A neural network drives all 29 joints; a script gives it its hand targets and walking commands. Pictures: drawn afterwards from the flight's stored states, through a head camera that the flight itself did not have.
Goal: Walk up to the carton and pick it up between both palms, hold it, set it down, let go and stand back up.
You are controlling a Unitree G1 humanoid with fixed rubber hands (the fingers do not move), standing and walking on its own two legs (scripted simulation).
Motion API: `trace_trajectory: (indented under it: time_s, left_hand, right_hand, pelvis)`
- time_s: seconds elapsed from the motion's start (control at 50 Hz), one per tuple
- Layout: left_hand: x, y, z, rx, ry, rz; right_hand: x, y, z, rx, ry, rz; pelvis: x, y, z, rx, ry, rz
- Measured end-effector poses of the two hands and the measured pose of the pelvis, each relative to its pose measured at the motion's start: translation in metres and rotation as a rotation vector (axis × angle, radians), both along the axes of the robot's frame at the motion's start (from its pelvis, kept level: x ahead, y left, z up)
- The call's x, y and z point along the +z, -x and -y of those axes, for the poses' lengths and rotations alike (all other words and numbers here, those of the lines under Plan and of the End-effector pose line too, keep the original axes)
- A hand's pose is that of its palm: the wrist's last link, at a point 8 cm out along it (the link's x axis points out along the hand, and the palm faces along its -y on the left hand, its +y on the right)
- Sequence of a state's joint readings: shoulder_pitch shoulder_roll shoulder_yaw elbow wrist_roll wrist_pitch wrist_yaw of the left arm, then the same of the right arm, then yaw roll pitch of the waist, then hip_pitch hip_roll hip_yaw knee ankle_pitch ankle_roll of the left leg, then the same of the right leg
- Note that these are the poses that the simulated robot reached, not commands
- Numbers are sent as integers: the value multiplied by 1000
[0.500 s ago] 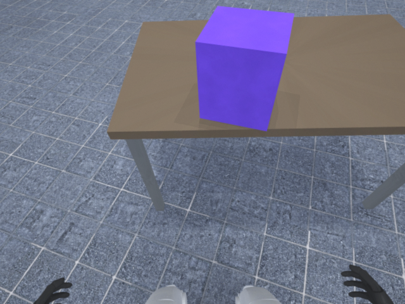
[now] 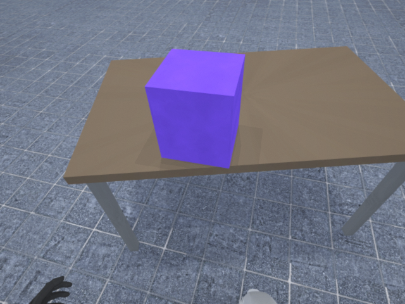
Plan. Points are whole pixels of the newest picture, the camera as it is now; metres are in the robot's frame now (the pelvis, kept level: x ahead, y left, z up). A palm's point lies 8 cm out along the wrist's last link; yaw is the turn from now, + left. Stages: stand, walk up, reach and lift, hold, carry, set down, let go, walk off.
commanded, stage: walk up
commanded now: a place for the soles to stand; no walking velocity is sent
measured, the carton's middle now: (200, 109) +0.61 +0.02 +0.04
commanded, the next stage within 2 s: stand in 1.72 s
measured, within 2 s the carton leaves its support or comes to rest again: neither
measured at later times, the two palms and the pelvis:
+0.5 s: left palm (67, 274) +0.20 +0.30 -0.05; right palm (379, 255) +0.23 -0.36 -0.07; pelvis +0.14 -0.03 +0.01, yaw +0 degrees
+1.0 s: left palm (83, 231) +0.30 +0.31 -0.07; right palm (347, 227) +0.30 -0.32 -0.09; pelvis +0.20 -0.01 +0.00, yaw +0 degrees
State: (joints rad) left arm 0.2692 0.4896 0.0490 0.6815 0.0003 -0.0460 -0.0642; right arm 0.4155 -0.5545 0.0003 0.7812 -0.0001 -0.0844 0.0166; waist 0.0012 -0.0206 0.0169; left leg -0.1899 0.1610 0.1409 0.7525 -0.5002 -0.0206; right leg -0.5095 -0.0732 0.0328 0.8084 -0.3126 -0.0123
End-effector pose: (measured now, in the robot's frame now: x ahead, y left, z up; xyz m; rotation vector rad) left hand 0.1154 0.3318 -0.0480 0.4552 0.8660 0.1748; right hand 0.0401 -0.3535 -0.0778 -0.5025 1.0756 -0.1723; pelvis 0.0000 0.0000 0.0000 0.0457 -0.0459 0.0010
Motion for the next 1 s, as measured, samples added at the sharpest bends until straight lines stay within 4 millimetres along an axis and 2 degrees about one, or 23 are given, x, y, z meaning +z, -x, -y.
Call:
trace_trajectory:
  time_s: [0.04, 0.08, 0.16, 0.22, 0.32, 0.42, 0.5, 0.6, 0.66, 0.72, 0.78, 0.86, 0.92, 1.0]
  left_hand:
    - [-5, -6, 15, 4, -12, -8]
    - [-9, -5, 28, 20, -9, -23]
    - [-3, 1, 48, 51, -1, -78]
    - [3, -2, 54, 55, -11, -104]
    - [7, -25, 56, 52, -13, -99]
    - [5, -55, 48, 46, -5, -95]
    - [-5, -80, 34, 43, 9, -114]
    - [-29, -122, 12, 50, 31, -111]
    - [-33, -147, 12, 59, 52, -84]
    - [-32, -165, 12, 50, 61, -72]
    - [-30, -175, 13, 47, 59, -65]
    - [-30, -173, 20, 56, 45, -87]
    - [-28, -171, 26, 68, 43, -97]
    - [-24, -182, 25, 64, 36, -77]
  right_hand:
    - [-11, -25, 14, 10, -13, 24]
    - [-16, -52, 18, 20, -37, 59]
    - [-11, -103, 20, 33, -81, 133]
    - [-6, -125, 22, 32, -96, 150]
    - [-1, -141, 25, 23, -102, 130]
    - [2, -165, 18, 23, -99, 112]
    - [3, -192, 3, 23, -88, 99]
    - [-8, -215, -23, 16, -62, 65]
    - [-8, -222, -37, 6, -68, 56]
    - [-3, -228, -39, -6, -59, 59]
    - [-2, -232, -35, -3, -48, 53]
    - [-8, -243, -28, 1, -59, 60]
    - [-9, -253, -30, -2, -82, 80]
    - [-11, -262, -32, -1, -92, 95]
  pelvis:
    - [-8, -13, 17, 1, 11, 9]
    - [-10, -24, 29, 10, 3, 14]
    - [1, -42, 41, 9, -8, 5]
    - [7, -56, 47, 2, -3, 1]
    - [13, -82, 49, -5, 2, 10]
    - [13, -111, 41, -6, 16, 10]
    - [10, -137, 27, -6, 36, -10]
    - [-5, -167, 5, 9, 38, -12]
    - [-3, -177, -1, 14, 38, -5]
    - [0, -184, -3, 6, 45, -7]
    - [0, -189, -2, 7, 42, -14]
    - [-1, -190, 5, 5, 40, -22]
    - [1, -192, 10, 4, 38, -28]
    - [1, -196, 10, 4, 38, -30]
